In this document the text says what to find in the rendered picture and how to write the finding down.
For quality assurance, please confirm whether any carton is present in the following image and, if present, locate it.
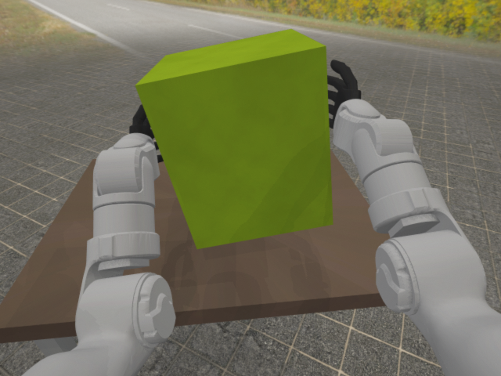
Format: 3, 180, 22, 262
135, 29, 333, 249

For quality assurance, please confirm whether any right robot forearm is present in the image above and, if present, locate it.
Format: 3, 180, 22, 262
333, 99, 487, 293

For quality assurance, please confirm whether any left robot hand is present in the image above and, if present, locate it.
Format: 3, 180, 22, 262
129, 105, 164, 163

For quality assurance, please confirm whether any right robot upper arm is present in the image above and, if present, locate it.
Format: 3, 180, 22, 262
376, 230, 501, 376

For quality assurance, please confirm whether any left robot upper arm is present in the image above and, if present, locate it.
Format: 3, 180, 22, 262
21, 273, 176, 376

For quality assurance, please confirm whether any right robot hand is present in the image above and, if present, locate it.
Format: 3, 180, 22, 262
327, 60, 361, 129

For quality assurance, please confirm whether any left robot forearm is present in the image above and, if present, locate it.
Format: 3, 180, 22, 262
75, 133, 160, 339

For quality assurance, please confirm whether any table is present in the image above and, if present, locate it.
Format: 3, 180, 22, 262
0, 149, 390, 357

